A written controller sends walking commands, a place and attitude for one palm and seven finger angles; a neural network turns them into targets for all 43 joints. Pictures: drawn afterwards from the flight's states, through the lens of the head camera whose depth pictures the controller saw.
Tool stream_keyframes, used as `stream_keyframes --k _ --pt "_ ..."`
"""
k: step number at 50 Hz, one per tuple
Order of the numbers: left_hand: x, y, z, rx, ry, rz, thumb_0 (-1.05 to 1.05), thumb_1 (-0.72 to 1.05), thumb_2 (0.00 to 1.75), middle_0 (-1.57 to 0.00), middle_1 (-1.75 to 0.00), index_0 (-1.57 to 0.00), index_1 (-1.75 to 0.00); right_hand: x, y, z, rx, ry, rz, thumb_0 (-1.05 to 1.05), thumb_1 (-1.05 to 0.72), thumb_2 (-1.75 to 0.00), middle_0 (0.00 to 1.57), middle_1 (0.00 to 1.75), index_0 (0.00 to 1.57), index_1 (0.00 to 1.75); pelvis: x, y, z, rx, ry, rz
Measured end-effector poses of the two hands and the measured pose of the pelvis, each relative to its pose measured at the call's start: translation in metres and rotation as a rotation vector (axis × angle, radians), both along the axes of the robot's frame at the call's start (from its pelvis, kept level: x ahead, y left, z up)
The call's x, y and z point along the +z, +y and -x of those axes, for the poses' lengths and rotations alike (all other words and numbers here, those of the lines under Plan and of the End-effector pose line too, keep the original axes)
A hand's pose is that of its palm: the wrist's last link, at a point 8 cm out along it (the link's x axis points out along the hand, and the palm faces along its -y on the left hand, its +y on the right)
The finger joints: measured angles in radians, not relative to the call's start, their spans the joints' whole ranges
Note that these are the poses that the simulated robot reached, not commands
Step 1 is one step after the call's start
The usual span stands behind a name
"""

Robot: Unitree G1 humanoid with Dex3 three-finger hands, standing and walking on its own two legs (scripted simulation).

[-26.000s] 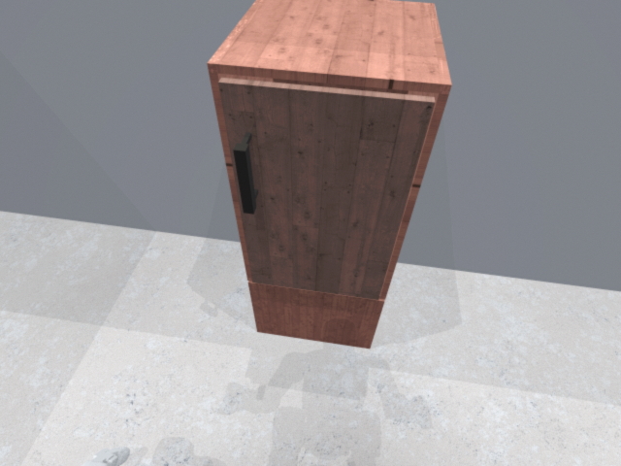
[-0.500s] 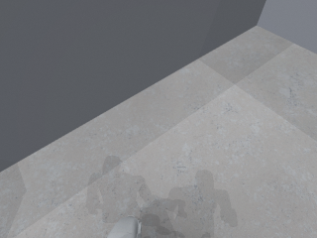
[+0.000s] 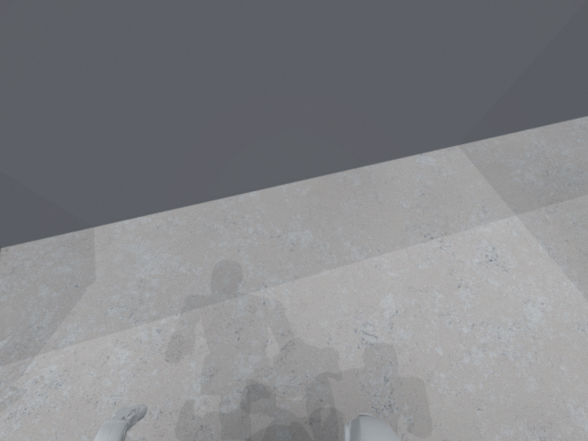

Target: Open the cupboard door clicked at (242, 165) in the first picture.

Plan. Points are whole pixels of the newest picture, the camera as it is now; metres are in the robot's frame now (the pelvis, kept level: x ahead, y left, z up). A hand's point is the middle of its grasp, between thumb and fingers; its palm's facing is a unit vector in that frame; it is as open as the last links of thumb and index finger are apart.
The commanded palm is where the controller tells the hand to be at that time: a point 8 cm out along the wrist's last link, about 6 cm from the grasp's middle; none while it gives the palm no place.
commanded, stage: turn to face it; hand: left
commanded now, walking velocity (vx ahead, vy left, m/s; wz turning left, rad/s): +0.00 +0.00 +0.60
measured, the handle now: out of the picture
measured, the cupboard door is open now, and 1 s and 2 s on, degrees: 51 51 51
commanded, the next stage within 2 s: none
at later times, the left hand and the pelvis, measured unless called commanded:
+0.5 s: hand out of the picture +0.02 +0.16 -0.17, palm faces +0.31 -0.92 -0.24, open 7.3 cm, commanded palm none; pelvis +0.02 -0.05 -0.01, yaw +19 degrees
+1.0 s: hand out of the picture +0.04 +0.21 -0.16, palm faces +0.55 -0.80 -0.25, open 7.4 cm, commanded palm none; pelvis +0.04 -0.03 +0.00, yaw +35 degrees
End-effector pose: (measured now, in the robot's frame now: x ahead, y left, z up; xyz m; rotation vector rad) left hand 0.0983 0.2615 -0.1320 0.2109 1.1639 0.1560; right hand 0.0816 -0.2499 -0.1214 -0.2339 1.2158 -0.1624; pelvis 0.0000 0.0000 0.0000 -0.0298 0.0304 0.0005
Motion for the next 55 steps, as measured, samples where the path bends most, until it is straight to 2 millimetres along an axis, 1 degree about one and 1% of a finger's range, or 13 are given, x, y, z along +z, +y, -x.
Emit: stream_keyframes --k 5,9,13,17,20,23,29,31,33,38,44,50,55 --pt "0.007 -0.019 -0.018 0.009 -0.044 -0.013 0.0 0.91 0.89 -0.2 -0.3 -0.2 -0.3 -0.011 -0.016 0.015 -0.006 0.071 -0.02 0.01 -0.9 -0.9 0.21 0.3 0.2 0.3 -0.002 -0.019 -0.005 0.054 0.017 -0.006" --pt "0.008 -0.038 -0.022 0.03 -0.091 -0.041 0.0 0.91 0.89 -0.2 -0.3 -0.2 -0.3 -0.03 -0.039 0.017 -0.003 0.114 -0.039 0.01 -0.9 -0.9 0.21 0.3 0.2 0.3 -0.013 -0.04 -0.011 0.101 0.028 -0.036" --pt "0.014 -0.055 -0.002 0.076 -0.063 -0.048 0.0 0.91 0.89 -0.2 -0.3 -0.21 -0.3 -0.035 -0.055 0.002 0.032 0.136 -0.037 0.01 -0.9 -0.9 0.2 0.3 0.2 0.3 -0.009 -0.048 -0.014 0.16 0.009 -0.042" --pt "0.014 -0.067 0.026 0.151 -0.012 -0.026 0.0 0.91 0.89 -0.2 -0.3 -0.21 -0.3 -0.028 -0.057 -0.024 0.092 0.133 -0.038 0.01 -0.9 -0.9 0.2 0.29 0.19 0.3 -0.002 -0.054 -0.02 0.217 0.0 -0.063" --pt "0.01 -0.072 0.05 0.213 0.021 -0.004 0.0 0.9 0.89 -0.2 -0.3 -0.21 -0.3 -0.023 -0.051 -0.051 0.158 0.117 -0.034 0.01 -0.9 -0.9 0.2 0.29 0.19 0.3 0.0 -0.055 -0.022 0.262 -0.003 -0.071" --pt "0.002 -0.068 0.077 0.287 0.052 0.007 0.0 0.91 0.89 -0.2 -0.3 -0.21 -0.3 -0.019 -0.036 -0.082 0.237 0.087 -0.025 0.01 -0.91 -0.9 0.2 0.29 0.19 0.3 -0.002 -0.052 -0.024 0.308 -0.005 -0.066" --pt "-0.026 -0.046 0.137 0.422 0.131 0.035 0.0 0.91 0.89 -0.2 -0.3 -0.21 -0.3 -0.014 0.017 -0.148 0.404 -0.038 0.003 0.01 -0.91 -0.9 0.2 0.29 0.19 0.3 -0.019 -0.03 -0.025 0.393 -0.005 -0.042" --pt "-0.034 -0.036 0.152 0.46 0.165 0.041 0.0 0.91 0.89 -0.2 -0.3 -0.21 -0.3 -0.011 0.035 -0.163 0.447 -0.09 0.008 0.01 -0.9 -0.9 0.2 0.29 0.19 0.3 -0.023 -0.024 -0.024 0.416 -0.003 -0.045" --pt "-0.033 -0.028 0.158 0.487 0.181 0.036 0.0 0.91 0.89 -0.2 -0.3 -0.21 -0.3 -0.004 0.047 -0.168 0.48 -0.112 0.013 0.01 -0.9 -0.9 0.2 0.29 0.19 0.3 -0.02 -0.02 -0.023 0.433 -0.006 -0.035" --pt "-0.017 -0.011 0.146 0.524 0.111 0.028 0.01 0.91 0.89 -0.2 -0.3 -0.2 -0.3 0.007 0.061 -0.164 0.524 -0.086 0.027 0.0 -0.9 -0.9 0.2 0.29 0.2 0.3 -0.006 -0.014 -0.024 0.486 -0.001 -0.008" --pt "-0.002 -0.004 0.123 0.55 0.013 0.007 0.0 0.91 0.89 -0.2 -0.3 -0.2 -0.3 0.005 0.061 -0.151 0.547 -0.015 0.012 0.01 -0.9 -0.9 0.2 0.3 0.2 0.3 0.002 -0.016 -0.032 0.546 0.004 0.003" --pt "0.007 -0.013 0.097 0.575 -0.044 -0.015 0.0 0.91 0.89 -0.2 -0.3 -0.2 -0.3 -0.006 0.041 -0.143 0.552 0.068 0.004 0.01 -0.9 -0.9 0.21 0.3 0.2 0.3 0.001 -0.031 -0.045 0.613 0.01 -0.002" --pt "0.012 -0.033 0.08 0.602 -0.086 -0.055 0.0 0.91 0.89 -0.2 -0.3 -0.2 -0.3 -0.026 0.016 -0.154 0.56 0.126 -0.005 0.01 -0.9 -0.9 0.21 0.3 0.2 0.3 -0.008 -0.053 -0.061 0.673 0.023 -0.025"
